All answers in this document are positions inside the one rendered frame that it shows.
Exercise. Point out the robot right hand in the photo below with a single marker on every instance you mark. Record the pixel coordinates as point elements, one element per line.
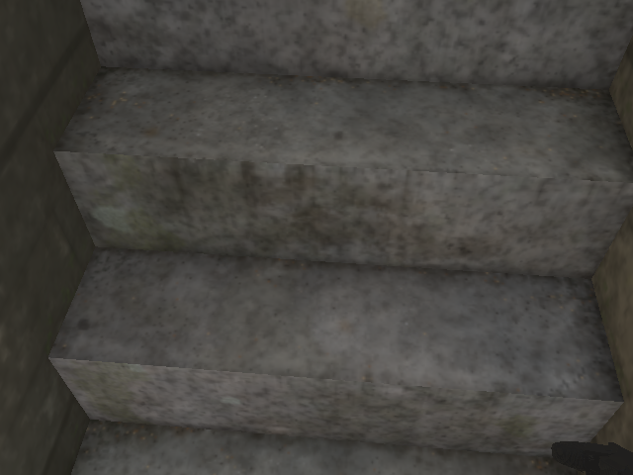
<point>595,459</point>

